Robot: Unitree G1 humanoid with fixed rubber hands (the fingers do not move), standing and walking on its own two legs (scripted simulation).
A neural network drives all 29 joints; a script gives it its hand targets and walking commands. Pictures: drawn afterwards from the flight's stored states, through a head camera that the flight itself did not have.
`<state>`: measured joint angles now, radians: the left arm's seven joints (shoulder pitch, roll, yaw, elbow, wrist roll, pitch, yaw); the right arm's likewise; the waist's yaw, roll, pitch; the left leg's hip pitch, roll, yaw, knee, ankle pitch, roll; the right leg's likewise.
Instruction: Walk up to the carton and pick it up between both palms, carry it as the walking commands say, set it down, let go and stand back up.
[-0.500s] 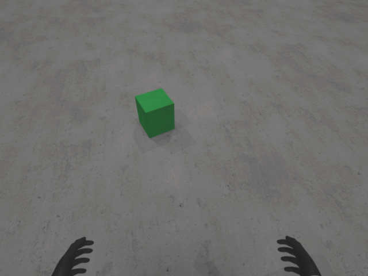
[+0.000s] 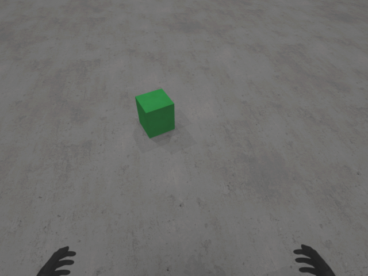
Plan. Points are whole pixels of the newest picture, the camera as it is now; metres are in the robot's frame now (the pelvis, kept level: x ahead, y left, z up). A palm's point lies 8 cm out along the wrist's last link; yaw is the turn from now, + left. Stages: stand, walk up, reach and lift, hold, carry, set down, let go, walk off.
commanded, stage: stand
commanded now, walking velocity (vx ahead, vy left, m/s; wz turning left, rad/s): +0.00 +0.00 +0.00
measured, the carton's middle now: (155, 113) +1.30 +0.20 -0.63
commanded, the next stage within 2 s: walk up in 1.26 s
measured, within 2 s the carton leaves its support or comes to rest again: neither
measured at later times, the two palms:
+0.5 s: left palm out of the picture +0.12 +0.31 -0.07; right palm out of the picture +0.12 -0.31 -0.07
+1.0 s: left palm out of the picture +0.10 +0.31 -0.08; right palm out of the picture +0.10 -0.31 -0.08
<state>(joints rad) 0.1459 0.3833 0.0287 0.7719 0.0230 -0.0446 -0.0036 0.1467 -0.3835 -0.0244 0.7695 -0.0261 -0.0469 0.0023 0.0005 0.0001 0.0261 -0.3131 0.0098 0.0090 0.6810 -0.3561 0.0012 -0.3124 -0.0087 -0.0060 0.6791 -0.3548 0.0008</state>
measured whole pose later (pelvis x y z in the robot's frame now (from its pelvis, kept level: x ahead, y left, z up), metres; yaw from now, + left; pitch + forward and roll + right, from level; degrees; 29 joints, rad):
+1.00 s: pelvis +0.00 +0.00 +0.03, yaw +0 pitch -2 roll +0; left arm 0.08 0.39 0.00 1.05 0.01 -0.02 0.00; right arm 0.09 -0.39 -0.01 1.05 -0.02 -0.02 0.00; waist 0.00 0.00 0.04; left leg -0.13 0.01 0.01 0.36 -0.19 0.00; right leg -0.14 -0.01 0.00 0.36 -0.19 0.01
